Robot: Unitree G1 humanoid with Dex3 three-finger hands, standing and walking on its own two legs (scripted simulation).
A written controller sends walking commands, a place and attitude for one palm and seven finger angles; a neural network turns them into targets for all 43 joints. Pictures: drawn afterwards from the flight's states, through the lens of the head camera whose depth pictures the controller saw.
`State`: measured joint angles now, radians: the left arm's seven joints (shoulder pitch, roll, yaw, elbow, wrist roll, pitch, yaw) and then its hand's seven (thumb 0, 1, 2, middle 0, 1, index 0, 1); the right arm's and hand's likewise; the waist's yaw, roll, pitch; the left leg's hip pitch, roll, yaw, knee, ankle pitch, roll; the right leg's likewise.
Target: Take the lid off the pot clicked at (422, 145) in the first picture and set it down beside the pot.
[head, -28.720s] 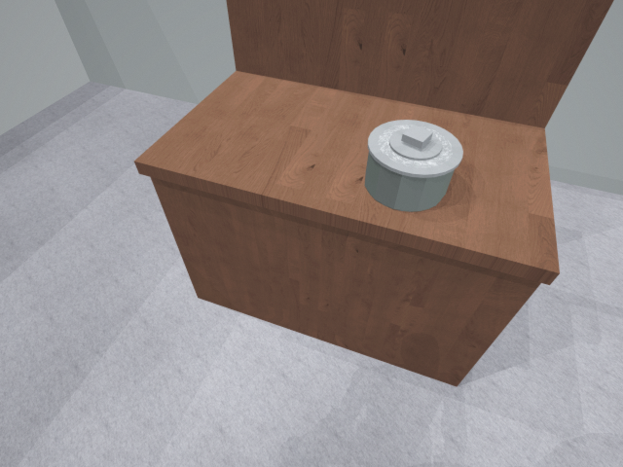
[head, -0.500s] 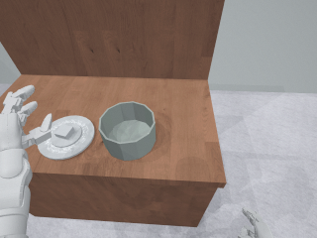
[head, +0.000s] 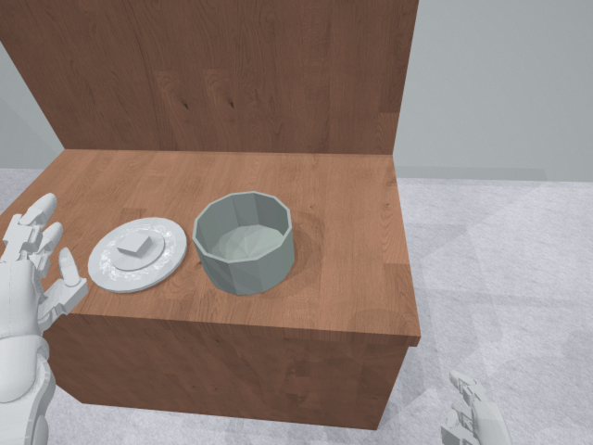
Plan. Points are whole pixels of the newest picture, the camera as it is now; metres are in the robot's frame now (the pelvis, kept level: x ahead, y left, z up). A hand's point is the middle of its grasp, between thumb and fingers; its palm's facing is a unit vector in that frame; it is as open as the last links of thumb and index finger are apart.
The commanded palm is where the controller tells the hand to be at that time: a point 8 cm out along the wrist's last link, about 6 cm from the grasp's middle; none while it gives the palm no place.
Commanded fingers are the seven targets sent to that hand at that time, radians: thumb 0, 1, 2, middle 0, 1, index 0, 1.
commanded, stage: draw the hand back to the body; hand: left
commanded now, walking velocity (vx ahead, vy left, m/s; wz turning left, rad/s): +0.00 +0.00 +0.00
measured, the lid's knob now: (134, 244) +0.49 +0.40 -0.07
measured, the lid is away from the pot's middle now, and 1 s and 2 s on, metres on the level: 0.24 0.24 0.24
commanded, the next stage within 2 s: step back with the hand held close in 0.54 s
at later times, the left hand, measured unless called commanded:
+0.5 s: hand (47, 337) +0.18 +0.27 +0.15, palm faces +0.38 -0.85 -0.38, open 7.4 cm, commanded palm +0.13 +0.31 +0.17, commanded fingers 0.00 0.90 0.90 -0.20 -0.30 -0.20 -0.30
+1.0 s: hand (48, 344) +0.18 +0.28 +0.13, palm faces +0.15 -0.86 -0.48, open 7.4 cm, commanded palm +0.12 +0.34 +0.17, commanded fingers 0.00 0.90 0.90 -0.20 -0.30 -0.20 -0.30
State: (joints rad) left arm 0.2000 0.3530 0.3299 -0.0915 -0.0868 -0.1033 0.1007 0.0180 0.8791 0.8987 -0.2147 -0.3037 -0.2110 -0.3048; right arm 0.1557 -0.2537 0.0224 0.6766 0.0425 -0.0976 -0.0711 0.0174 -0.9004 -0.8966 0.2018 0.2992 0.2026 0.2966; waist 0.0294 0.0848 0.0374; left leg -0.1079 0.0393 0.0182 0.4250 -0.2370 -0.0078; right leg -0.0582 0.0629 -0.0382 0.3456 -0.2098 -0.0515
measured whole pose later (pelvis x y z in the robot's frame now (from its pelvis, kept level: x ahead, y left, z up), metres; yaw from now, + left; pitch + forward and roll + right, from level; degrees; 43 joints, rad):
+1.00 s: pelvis -0.03 +0.07 -0.01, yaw -3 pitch -1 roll -1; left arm 0.66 0.41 0.35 -0.60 -0.04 -0.19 0.06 0.02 0.89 0.90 -0.21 -0.30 -0.21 -0.30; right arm 0.17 -0.22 -0.01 0.54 0.02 -0.06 -0.04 0.02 -0.90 -0.90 0.20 0.30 0.20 0.30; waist -0.02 -0.03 0.08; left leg -0.26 -0.03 0.10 0.49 -0.23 0.09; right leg -0.24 -0.01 0.04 0.45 -0.20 0.04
